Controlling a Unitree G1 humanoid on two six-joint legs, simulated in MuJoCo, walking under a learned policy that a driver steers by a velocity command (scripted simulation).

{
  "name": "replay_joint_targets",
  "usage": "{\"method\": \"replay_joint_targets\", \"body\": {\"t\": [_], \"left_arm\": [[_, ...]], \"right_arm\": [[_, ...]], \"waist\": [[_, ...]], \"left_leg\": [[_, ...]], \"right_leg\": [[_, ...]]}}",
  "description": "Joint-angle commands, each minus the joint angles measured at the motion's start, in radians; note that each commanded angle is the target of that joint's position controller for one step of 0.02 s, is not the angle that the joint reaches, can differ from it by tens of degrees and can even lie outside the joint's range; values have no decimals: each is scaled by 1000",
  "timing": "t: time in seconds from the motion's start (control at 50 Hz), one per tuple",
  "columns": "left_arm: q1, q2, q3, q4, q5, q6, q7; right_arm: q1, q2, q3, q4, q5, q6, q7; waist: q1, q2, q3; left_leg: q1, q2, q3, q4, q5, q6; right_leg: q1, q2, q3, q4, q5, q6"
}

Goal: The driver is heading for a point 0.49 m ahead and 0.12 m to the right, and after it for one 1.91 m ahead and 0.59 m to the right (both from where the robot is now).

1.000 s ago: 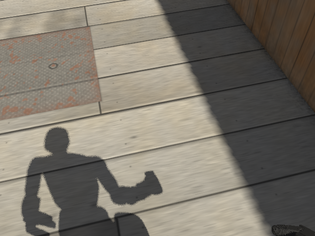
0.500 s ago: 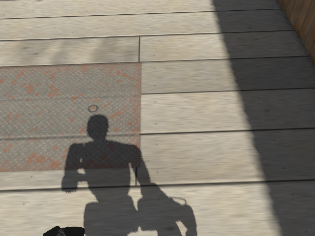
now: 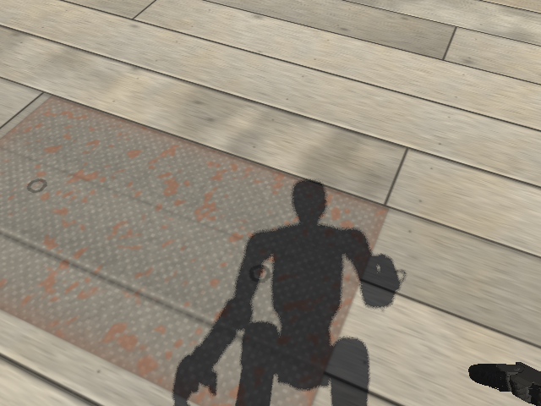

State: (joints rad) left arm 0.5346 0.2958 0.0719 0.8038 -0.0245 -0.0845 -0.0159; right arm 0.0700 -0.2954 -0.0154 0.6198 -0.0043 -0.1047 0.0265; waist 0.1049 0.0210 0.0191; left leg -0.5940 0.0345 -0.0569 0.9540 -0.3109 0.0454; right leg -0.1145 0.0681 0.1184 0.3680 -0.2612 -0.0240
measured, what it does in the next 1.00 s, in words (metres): walks ahead, turning right: left foot, then right foot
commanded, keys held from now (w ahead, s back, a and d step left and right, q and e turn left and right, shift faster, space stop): w+e+shift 0.62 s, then w+q+shift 0.38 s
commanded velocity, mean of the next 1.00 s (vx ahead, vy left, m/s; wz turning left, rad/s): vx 1.00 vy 0.00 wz -0.44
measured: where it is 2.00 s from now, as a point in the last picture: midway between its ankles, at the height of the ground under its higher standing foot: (438, 119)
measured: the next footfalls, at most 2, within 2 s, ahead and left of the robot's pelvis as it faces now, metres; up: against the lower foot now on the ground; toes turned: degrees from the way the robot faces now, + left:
left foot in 0.14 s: +0.30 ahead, +0.16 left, +0.00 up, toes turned -9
right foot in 0.56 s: +0.63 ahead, -0.22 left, +0.00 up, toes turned -32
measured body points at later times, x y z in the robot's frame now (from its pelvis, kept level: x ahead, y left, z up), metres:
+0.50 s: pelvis +0.41 -0.03 -0.03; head +0.42 -0.07 +0.42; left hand +0.73 +0.10 -0.07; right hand +0.27 -0.30 -0.17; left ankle +0.27 +0.17 -0.74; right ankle +0.57 -0.22 -0.69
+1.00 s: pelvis +0.81 -0.26 -0.03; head +0.83 -0.28 +0.42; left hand +0.96 -0.03 -0.15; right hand +0.89 -0.57 -0.11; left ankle +1.10 -0.30 -0.69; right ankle +0.60 -0.20 -0.74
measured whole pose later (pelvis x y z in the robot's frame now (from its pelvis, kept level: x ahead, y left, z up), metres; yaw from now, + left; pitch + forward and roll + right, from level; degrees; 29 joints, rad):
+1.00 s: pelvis +0.81 -0.26 -0.03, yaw -28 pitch +0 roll +0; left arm 0.41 0.27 0.02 0.79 0.03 -0.11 0.01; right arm 0.09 -0.28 -0.02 0.70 0.04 -0.10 0.07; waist 0.06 0.02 0.03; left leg -0.74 0.01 0.06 0.57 0.26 0.07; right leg 0.28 0.10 -0.09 0.15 -0.43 -0.08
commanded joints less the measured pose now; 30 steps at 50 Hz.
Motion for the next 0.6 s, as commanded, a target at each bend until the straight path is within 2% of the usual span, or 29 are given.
{"method": "replay_joint_targets", "body": {"t": [0.02,0.04,0.08,0.1,0.12,0.14,0.16,0.18,0.2,0.22,0.24,0.26,0.28,0.3,0.34,0.38,0.4,0.44,0.46,0.48,0.5,0.52,0.54,0.56,0.58,0.6], "left_arm": [[-214,165,34,-138,-17,-28,12],[-192,178,38,-134,-18,-28,13],[-141,156,31,-119,-25,-23,13],[-115,145,25,-109,-22,-17,12],[-97,137,20,-101,-15,-13,10],[-115,120,10,-111,-3,-13,7],[-91,29,-20,-132,31,-15,10],[19,-37,-45,-176,-50,-25,19],[-60,42,-30,-153,-69,-14,32],[-155,57,-26,-165,-52,-7,32],[-186,53,-25,-159,-32,5,29],[-215,38,-21,-167,-17,17,23],[-227,14,-23,-178,-21,33,13],[-242,-7,-27,-187,-28,50,6],[-274,-13,-31,-214,-18,67,-1],[-303,-1,-34,-236,-9,66,-15],[-331,7,-35,-240,-5,64,-24],[-414,22,-33,-252,-1,56,-43],[-434,31,-28,-257,-3,52,-50],[-433,56,-17,-260,-6,51,-53],[-407,90,-3,-260,-14,55,-54],[-327,131,16,-248,-26,62,-52],[-166,188,45,-213,-28,72,-49],[73,259,86,-139,-24,86,-36],[78,286,79,-94,-33,95,-22],[-48,330,63,-180,-4,63,-27]], "right_arm": [[-16,-24,10,-68,-5,-34,19],[-20,-44,2,-64,3,-34,18],[-22,-84,-18,-63,16,-28,6],[1,-105,-33,-57,18,-27,-4],[65,-131,-52,-45,18,-26,-13],[217,-159,-72,-20,14,-26,-23],[430,-228,-92,11,9,-15,-36],[440,-284,-99,30,-5,-5,-21],[363,-189,-83,20,8,-2,-20],[339,-136,-71,37,14,2,-25],[303,-97,-62,50,-2,5,-25],[255,-60,-54,63,-18,6,-22],[213,-40,-52,76,-22,5,-23],[177,-22,-51,83,-12,2,-21],[136,-37,-59,90,-2,-6,-26],[95,-80,-71,92,0,-16,-36],[86,-103,-77,94,2,-18,-40],[127,-148,-88,109,6,-19,-41],[147,-175,-92,115,5,-16,-38],[166,-209,-99,119,4,-10,-36],[181,-243,-107,119,7,2,-35],[178,-273,-115,113,12,18,-34],[161,-292,-120,101,17,29,-34],[128,-271,-112,86,16,27,-36],[158,-77,-56,87,-8,7,-27],[289,-9,-19,-12,15,-40,-17]], "waist": [[-121,-84,54],[-123,-87,52],[-132,-84,59],[-151,-78,42],[-194,-69,-7],[-282,-50,-109],[-335,116,-288],[-243,456,-389],[-252,266,-205],[-251,176,-87],[-216,66,-33],[-177,59,22],[-137,97,59],[-113,100,81],[-80,61,97],[-54,36,105],[-57,11,111],[-92,-54,119],[-95,-51,112],[-84,-22,85],[-56,25,45],[2,75,-8],[91,104,-91],[206,52,-185],[117,-240,-89],[-66,-466,-302]], "left_leg": [[244,2,-16,-254,238,-35],[342,-12,-11,-278,303,-44],[418,-16,-17,-341,288,-47],[471,-31,-5,-373,241,-39],[569,-39,11,-395,205,-27],[775,16,-23,-361,174,-4],[1027,229,-281,-392,-97,48],[1092,417,-847,-648,-493,184],[961,386,-823,-704,-554,166],[868,367,-639,-687,-385,151],[754,330,-494,-685,-209,142],[647,290,-377,-702,-96,136],[562,278,-285,-724,-14,125],[513,276,-205,-749,51,113],[470,276,-74,-793,183,105],[432,244,71,-833,250,87],[422,212,145,-853,259,71],[443,177,241,-877,319,43],[474,177,265,-864,458,36],[538,181,281,-810,717,29],[612,192,290,-715,999,23],[656,206,296,-562,1239,21],[609,216,287,-332,1363,22],[409,183,270,4,1242,-2],[101,-2,228,459,-44,-50],[-213,-133,8,710,-302,-48]], "right_leg": [[-289,-214,269,-223,54,-199],[-331,-222,269,-241,50,-191],[-301,-219,258,-202,44,-158],[-274,-202,241,-130,100,-136],[-265,-168,206,12,221,-108],[-361,-120,156,261,274,-66],[-507,-58,87,632,-46,-36],[-722,-38,32,947,-248,-22],[-830,-98,22,1060,-165,-13],[-874,-136,-13,1091,-106,-14],[-826,-176,-21,1066,-66,-12],[-790,-203,-12,1019,-43,-13],[-753,-234,0,993,-45,-13],[-746,-255,2,967,-61,-12],[-754,-271,1,927,-4,-1],[-712,-274,-19,805,140,3],[-664,-261,-57,711,221,-5],[-549,-215,-146,527,353,-37],[-482,-180,-188,467,376,-55],[-427,-132,-235,442,355,-72],[-376,-84,-275,441,292,-89],[-287,-41,-300,450,206,-109],[-83,-7,-303,449,137,-141],[278,-2,-233,384,175,-186],[390,-99,-2,355,152,-229],[579,-285,651,64,-245,-453]]}}
Over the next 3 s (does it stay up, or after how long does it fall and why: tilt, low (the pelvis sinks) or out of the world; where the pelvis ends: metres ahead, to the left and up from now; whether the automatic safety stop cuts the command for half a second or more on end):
stays up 2.07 -0.54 0.01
